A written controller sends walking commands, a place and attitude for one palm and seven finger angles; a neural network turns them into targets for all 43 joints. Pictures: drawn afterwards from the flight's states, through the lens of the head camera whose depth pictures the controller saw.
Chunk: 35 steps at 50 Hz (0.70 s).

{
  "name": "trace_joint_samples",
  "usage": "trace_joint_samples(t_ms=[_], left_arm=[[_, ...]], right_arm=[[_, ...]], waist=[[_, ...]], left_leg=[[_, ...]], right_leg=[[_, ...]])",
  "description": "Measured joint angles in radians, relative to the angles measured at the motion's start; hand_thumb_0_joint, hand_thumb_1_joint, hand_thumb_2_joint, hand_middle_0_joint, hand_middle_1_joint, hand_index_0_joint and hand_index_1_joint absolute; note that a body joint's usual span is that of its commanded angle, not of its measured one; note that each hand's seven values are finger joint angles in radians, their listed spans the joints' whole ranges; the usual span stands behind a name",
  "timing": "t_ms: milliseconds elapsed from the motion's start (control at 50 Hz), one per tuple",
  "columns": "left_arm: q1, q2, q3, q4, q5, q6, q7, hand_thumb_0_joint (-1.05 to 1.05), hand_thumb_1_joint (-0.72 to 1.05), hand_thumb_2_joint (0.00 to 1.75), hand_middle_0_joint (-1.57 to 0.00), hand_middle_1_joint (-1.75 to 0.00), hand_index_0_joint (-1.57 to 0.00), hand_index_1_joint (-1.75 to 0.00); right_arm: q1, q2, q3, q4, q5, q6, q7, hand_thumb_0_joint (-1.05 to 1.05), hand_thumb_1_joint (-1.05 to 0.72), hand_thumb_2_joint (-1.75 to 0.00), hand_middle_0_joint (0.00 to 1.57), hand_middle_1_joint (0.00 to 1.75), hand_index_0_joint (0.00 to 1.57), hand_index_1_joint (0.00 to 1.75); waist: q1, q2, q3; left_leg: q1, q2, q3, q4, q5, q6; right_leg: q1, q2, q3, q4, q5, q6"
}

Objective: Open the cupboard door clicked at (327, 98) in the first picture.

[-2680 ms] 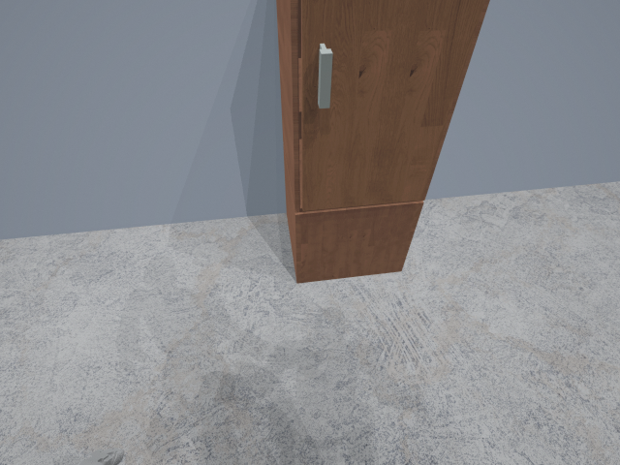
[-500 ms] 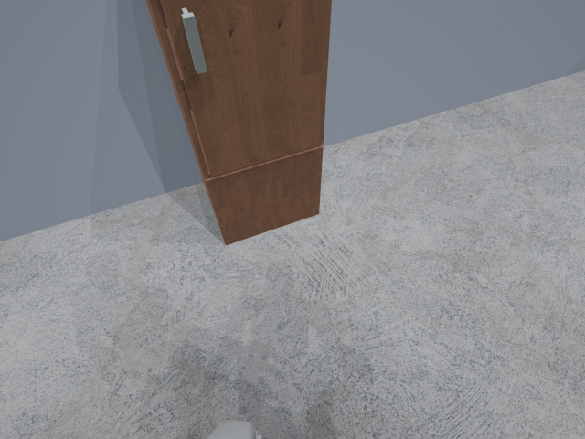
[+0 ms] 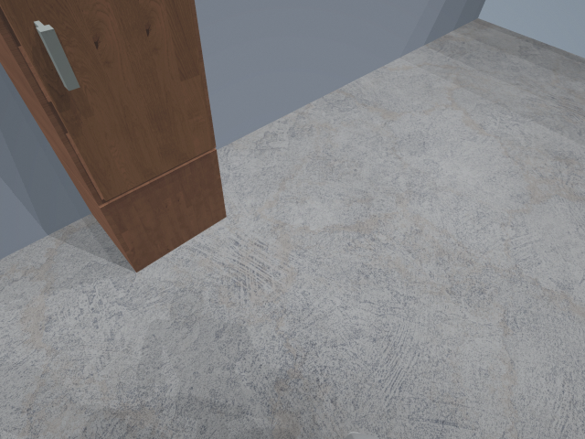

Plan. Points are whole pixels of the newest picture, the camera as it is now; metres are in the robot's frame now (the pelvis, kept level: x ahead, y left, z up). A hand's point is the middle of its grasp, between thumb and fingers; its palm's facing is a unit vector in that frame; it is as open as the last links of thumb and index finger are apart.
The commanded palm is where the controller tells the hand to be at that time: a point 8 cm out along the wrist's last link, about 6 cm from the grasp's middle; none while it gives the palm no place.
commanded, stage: walk to a spot facing it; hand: left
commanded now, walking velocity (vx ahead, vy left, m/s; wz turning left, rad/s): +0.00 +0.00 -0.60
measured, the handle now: (55, 55) +0.77 +0.55 +0.09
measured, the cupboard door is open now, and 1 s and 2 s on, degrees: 0 0 0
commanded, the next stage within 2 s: turn to face it in 1.24 s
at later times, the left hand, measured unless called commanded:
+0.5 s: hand out of the picture +0.13 +0.18 -0.19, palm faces -0.22 -0.96 -0.17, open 7.4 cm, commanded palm none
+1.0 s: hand (321, 302) +0.40 -0.04 -0.19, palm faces -0.61 -0.78 -0.13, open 7.4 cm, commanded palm none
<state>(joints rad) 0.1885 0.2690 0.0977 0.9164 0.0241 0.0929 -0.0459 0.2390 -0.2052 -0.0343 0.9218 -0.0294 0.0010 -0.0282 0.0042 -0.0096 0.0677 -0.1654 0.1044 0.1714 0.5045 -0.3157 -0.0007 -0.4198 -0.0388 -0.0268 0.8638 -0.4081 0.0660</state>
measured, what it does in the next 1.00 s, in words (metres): walks ahead, turning right: right foot, then left foot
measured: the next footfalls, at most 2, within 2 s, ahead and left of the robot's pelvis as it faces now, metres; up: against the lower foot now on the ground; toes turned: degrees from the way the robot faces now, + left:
right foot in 0.10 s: +0.03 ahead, -0.15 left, +0.00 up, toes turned -9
left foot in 0.48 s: +0.11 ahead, +0.09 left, +0.00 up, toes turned -9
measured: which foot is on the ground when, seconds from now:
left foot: down 0.00-0.10, up 0.12-0.46, down 0.48-1.00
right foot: up 0.00-0.08, down 0.10-0.48, up 0.50-0.98, down 1.00-1.00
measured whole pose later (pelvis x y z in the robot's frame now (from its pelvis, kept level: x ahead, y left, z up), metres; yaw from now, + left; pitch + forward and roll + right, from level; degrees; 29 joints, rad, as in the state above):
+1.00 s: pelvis +0.18 -0.10 -0.03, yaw -34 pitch +0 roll -1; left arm 0.05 0.19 0.08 0.93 0.04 -0.01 -0.06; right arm 0.54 -0.11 -0.03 1.10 -0.02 -0.04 -0.01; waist -0.06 -0.03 0.11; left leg 0.01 0.22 0.38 0.72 -0.51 -0.08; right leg -0.46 -0.01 -0.17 0.62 -0.17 -0.09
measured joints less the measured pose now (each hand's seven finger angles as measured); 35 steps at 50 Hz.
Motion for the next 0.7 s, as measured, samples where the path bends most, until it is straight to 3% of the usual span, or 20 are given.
trace_joint_samples(t_ms=[60,100,160,240,360,440,480,520,580,640,700], left_arm=[[-0.028,-0.013,-0.010,-0.005,-0.002,-0.010,-0.001,0.01,0.91,0.90,-0.20,-0.30,-0.20,-0.30],[-0.041,-0.015,-0.019,-0.019,-0.002,-0.028,-0.001,0.01,0.91,0.90,-0.20,-0.30,-0.20,-0.30],[-0.066,-0.042,-0.030,-0.027,-0.007,-0.059,0.020,0.01,0.91,0.90,-0.20,-0.30,-0.20,-0.30],[-0.045,-0.062,-0.038,-0.029,-0.006,-0.063,0.033,0.01,0.91,0.90,-0.20,-0.30,-0.20,-0.30],[0.026,-0.062,-0.044,0.008,0.004,-0.068,0.025,0.01,0.90,0.90,-0.21,-0.30,-0.21,-0.30],[0.069,-0.049,-0.035,0.029,0.004,-0.063,0.019,0.01,0.90,0.90,-0.21,-0.30,-0.21,-0.30],[0.092,-0.042,-0.025,0.033,0.001,-0.053,0.017,0.01,0.90,0.90,-0.21,-0.30,-0.21,-0.30],[0.097,-0.033,-0.011,0.046,0.001,-0.037,0.014,0.01,0.90,0.90,-0.21,-0.30,-0.21,-0.30],[0.090,-0.022,0.004,0.058,0.010,-0.031,-0.006,0.01,0.91,0.90,-0.20,-0.30,-0.20,-0.30],[0.076,-0.020,0.012,0.047,0.014,-0.038,-0.014,0.01,0.91,0.90,-0.20,-0.30,-0.20,-0.30],[0.057,-0.026,0.015,0.040,0.015,-0.040,-0.014,0.01,0.91,0.90,-0.20,-0.30,-0.20,-0.30]], right_arm=[[0.013,-0.008,-0.007,0.010,-0.001,0.004,0.007,0.00,-0.90,-0.90,0.21,0.30,0.20,0.30],[0.034,-0.019,-0.012,0.013,0.004,0.009,0.012,0.00,-0.90,-0.90,0.21,0.30,0.20,0.30],[0.029,-0.049,-0.020,0.029,0.009,0.041,0.005,0.00,-0.91,-0.90,0.21,0.30,0.20,0.30],[0.018,-0.058,-0.026,0.040,0.002,0.062,0.013,0.01,-0.91,-0.90,0.20,0.30,0.20,0.30],[0.007,-0.047,-0.030,0.006,-0.001,0.040,0.035,0.01,-0.91,-0.90,0.20,0.30,0.20,0.30],[0.004,-0.033,-0.024,-0.022,0.004,0.008,0.034,0.00,-0.91,-0.90,0.20,0.30,0.20,0.30],[0.013,-0.030,-0.016,-0.037,0.004,-0.020,0.025,0.00,-0.91,-0.90,0.20,0.30,0.20,0.30],[0.019,-0.013,-0.004,-0.033,-0.003,-0.040,0.015,0.00,-0.91,-0.90,0.20,0.30,0.20,0.30],[0.061,0.013,0.011,-0.009,-0.003,-0.052,0.008,0.00,-0.91,-0.90,0.20,0.30,0.20,0.30],[0.108,0.035,0.018,0.030,0.001,-0.057,0.002,0.00,-0.91,-0.90,0.20,0.30,0.20,0.30],[0.150,0.055,0.019,0.065,0.005,-0.064,-0.003,0.00,-0.91,-0.90,0.20,0.30,0.20,0.30]], waist=[[-0.018,0.018,0.013],[-0.023,0.023,0.011],[-0.032,0.062,0.031],[-0.027,0.050,0.017],[-0.010,0.007,-0.039],[0.007,-0.019,-0.062],[0.007,-0.023,-0.075],[0.005,-0.039,-0.073],[0.000,-0.038,-0.075],[0.005,-0.034,-0.071],[0.002,-0.030,-0.059]], left_leg=[[-0.021,0.034,0.035,0.055,-0.029,-0.020],[-0.058,0.056,0.052,0.132,-0.064,-0.038],[-0.181,0.054,-0.045,0.408,-0.192,-0.057],[-0.283,0.025,-0.093,0.571,-0.143,-0.068],[-0.280,-0.001,-0.090,0.402,-0.086,-0.071],[-0.190,-0.033,-0.080,0.199,-0.061,-0.059],[-0.127,-0.038,-0.067,0.074,-0.047,-0.038],[-0.120,-0.034,-0.033,0.097,-0.023,0.004],[-0.052,-0.017,0.002,0.029,0.001,0.023],[0.022,-0.006,0.039,-0.067,0.023,0.017],[0.079,-0.001,0.077,-0.123,0.021,0.012]], right_leg=[[0.074,0.003,-0.023,-0.131,0.011,-0.019],[0.145,0.007,-0.038,-0.271,0.118,-0.048],[0.123,0.039,-0.036,-0.244,0.098,-0.083],[0.151,0.054,0.000,-0.302,0.126,-0.085],[0.179,0.062,0.072,-0.376,0.158,-0.086],[0.177,0.068,0.122,-0.361,0.140,-0.069],[0.142,0.080,0.141,-0.276,0.060,-0.070],[0.066,0.076,0.118,-0.078,-0.033,-0.072],[-0.047,0.051,0.043,0.183,0.035,-0.062],[-0.131,0.015,0.007,0.299,0.154,-0.046],[-0.186,-0.015,-0.002,0.318,0.218,-0.034]])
